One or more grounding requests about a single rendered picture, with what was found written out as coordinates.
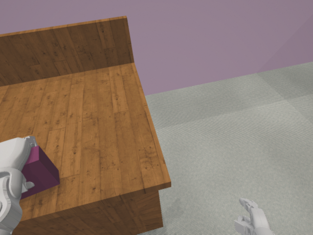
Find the sponge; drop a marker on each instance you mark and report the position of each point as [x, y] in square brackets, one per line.
[40, 170]

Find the left robot hand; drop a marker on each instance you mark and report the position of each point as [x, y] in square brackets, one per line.
[14, 153]

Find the right robot hand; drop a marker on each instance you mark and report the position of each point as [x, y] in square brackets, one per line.
[245, 225]

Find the table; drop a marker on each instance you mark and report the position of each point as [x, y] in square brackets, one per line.
[75, 88]

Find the left robot forearm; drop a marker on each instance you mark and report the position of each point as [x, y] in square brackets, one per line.
[10, 195]

